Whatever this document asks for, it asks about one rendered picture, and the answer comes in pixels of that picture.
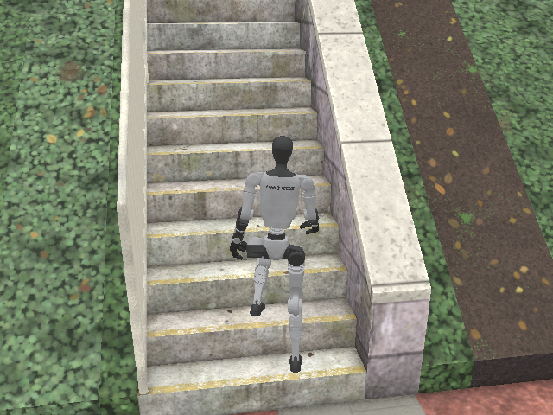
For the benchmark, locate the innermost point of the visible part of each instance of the robot right shin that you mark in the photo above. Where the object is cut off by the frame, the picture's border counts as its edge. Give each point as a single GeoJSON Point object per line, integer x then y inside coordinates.
{"type": "Point", "coordinates": [295, 329]}

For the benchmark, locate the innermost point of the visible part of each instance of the left robot thigh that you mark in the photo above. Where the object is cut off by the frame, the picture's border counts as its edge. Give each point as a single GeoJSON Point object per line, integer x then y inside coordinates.
{"type": "Point", "coordinates": [255, 249]}

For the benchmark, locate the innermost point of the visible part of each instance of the left robot forearm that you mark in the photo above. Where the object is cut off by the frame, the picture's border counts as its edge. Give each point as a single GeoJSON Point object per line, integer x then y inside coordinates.
{"type": "Point", "coordinates": [240, 228]}

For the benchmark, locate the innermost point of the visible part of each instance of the right robot forearm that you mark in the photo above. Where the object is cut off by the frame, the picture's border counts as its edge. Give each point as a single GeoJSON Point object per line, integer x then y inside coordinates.
{"type": "Point", "coordinates": [314, 223]}

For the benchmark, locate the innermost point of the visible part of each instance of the robot right upper arm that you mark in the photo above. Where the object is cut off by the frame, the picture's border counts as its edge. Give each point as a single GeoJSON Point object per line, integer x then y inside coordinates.
{"type": "Point", "coordinates": [306, 183]}

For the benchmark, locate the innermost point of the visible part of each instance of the robot right hand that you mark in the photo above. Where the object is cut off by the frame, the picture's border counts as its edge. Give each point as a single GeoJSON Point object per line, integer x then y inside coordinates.
{"type": "Point", "coordinates": [313, 230]}

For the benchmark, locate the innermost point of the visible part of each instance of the robot left hand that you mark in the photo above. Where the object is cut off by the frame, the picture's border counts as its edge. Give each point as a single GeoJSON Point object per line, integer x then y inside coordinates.
{"type": "Point", "coordinates": [241, 247]}

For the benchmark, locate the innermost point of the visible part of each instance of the robot left upper arm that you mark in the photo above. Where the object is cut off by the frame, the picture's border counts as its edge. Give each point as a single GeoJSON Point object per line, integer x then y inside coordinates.
{"type": "Point", "coordinates": [251, 182]}

